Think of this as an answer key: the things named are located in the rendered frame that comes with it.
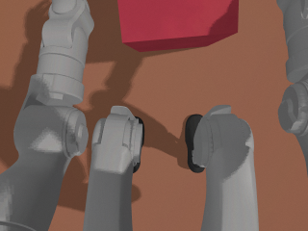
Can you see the robot left forearm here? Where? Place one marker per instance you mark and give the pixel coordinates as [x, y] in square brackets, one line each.
[62, 57]

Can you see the robot right upper arm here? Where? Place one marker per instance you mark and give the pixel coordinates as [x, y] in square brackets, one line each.
[293, 114]

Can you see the carton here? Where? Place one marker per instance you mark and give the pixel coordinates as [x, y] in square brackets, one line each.
[155, 25]

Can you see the robot left upper arm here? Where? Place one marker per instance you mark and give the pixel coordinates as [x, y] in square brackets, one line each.
[46, 138]

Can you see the right robot thigh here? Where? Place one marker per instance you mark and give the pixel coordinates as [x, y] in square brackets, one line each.
[231, 194]

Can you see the robot right forearm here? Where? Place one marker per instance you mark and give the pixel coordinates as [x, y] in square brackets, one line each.
[295, 25]

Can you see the right robot shin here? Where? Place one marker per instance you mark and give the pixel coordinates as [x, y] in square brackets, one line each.
[224, 110]

